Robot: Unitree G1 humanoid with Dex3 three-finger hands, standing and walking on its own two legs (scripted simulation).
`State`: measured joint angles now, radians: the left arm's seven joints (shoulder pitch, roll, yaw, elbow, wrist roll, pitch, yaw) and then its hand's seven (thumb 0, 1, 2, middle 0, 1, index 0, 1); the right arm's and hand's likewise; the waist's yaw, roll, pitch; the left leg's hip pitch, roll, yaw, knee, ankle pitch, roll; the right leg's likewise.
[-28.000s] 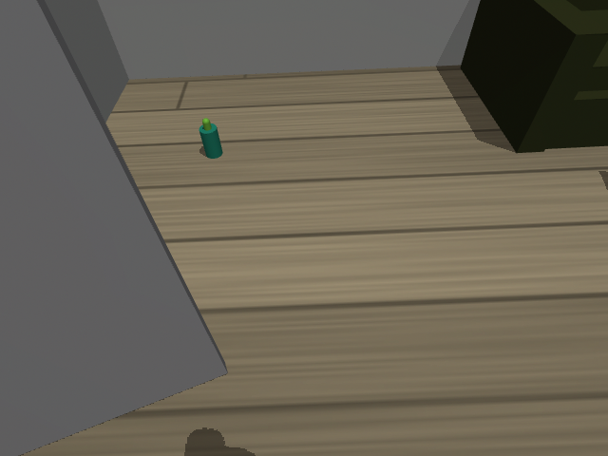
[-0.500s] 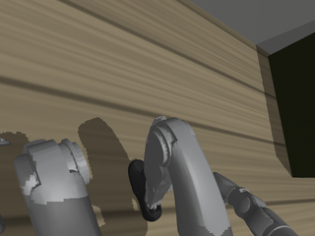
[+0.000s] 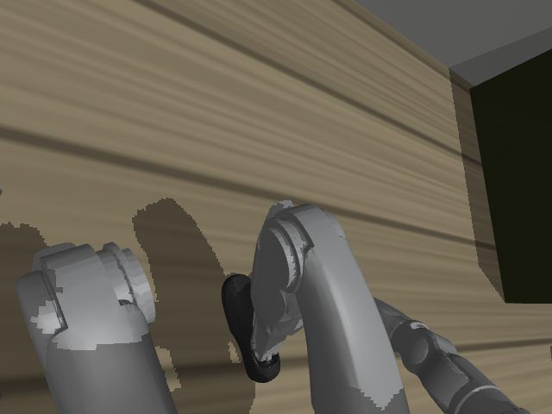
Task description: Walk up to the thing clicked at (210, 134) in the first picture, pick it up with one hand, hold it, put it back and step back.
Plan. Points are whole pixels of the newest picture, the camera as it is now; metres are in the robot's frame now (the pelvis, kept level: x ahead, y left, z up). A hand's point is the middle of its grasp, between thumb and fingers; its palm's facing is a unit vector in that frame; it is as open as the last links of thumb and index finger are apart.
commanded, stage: close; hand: left
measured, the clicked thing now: out of the picture +0.44 +0.31 -0.18
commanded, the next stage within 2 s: settle in 0.36 s
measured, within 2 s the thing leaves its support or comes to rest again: leaves its support in 0.80 s
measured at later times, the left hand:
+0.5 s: hand out of the picture +0.43 +0.32 -0.17, palm faces +0.44 -0.90 -0.01, open 11.5 cm
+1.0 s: hand out of the picture +0.42 +0.32 -0.12, palm faces +0.42 -0.91 -0.03, open 11.7 cm
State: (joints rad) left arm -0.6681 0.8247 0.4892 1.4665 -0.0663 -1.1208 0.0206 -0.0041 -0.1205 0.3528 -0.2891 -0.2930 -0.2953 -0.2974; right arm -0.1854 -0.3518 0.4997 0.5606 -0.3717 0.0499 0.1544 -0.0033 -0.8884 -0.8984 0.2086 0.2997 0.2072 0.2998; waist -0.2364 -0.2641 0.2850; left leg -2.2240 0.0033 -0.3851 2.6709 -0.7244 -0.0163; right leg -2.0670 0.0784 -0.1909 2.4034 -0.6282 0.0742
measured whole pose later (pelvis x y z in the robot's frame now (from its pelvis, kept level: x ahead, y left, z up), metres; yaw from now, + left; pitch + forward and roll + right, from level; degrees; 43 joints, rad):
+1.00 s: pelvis +0.00 +0.00 +0.02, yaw +1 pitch +18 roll -17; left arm -0.60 0.73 0.50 1.10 -0.04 -0.89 0.00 -0.01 -0.48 0.92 -0.56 -0.92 -0.60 -0.92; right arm -0.11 -0.33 0.39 0.56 -0.31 0.10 0.15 0.00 -0.91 -0.91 0.21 0.30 0.21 0.30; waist -0.21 -0.21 0.21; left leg -2.23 0.00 -0.35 2.60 -0.73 -0.02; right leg -2.07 0.04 -0.18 2.36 -0.64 0.06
